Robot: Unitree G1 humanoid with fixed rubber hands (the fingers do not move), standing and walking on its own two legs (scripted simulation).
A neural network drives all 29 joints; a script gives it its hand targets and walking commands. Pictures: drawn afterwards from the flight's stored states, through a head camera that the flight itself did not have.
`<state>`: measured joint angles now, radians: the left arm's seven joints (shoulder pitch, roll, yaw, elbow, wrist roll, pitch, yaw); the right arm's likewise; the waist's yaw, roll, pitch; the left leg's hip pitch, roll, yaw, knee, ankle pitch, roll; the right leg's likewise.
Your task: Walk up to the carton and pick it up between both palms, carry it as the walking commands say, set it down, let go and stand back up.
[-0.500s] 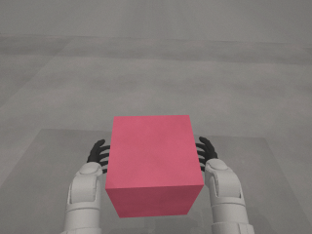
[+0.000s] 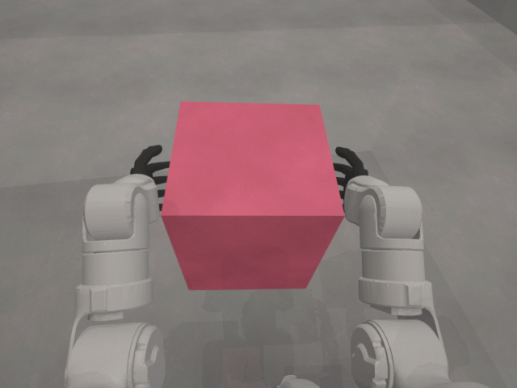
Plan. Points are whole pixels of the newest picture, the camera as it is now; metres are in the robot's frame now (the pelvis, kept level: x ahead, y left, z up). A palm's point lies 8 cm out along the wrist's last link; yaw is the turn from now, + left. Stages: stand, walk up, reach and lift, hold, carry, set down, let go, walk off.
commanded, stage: carry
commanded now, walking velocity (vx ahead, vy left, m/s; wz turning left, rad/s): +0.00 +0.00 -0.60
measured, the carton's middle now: (249, 204) +0.40 +0.01 +0.05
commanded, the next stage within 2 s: none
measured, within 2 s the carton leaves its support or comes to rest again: neither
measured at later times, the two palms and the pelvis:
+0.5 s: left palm (249, 201) +0.38 +0.01 +0.09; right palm (457, 251) +0.29 -0.27 +0.10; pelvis -0.02 -0.02 -0.01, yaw -16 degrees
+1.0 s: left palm (350, 248) +0.30 -0.13 +0.09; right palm out of the picture +0.11 -0.37 +0.09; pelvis -0.07 -0.03 -0.01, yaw -35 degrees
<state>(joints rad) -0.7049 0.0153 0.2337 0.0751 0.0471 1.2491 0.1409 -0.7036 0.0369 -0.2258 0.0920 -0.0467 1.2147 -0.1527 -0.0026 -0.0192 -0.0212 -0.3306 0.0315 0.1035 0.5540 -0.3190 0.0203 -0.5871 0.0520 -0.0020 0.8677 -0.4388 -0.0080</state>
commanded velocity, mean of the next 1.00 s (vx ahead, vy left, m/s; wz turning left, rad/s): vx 0.00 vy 0.00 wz -0.60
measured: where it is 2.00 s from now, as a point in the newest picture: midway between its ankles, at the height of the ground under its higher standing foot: outside the picture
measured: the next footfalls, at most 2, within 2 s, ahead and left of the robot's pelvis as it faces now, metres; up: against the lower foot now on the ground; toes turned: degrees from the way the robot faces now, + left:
right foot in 0.18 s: +0.06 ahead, -0.13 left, +0.00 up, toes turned -11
left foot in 0.52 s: +0.05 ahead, +0.09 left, +0.00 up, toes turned -14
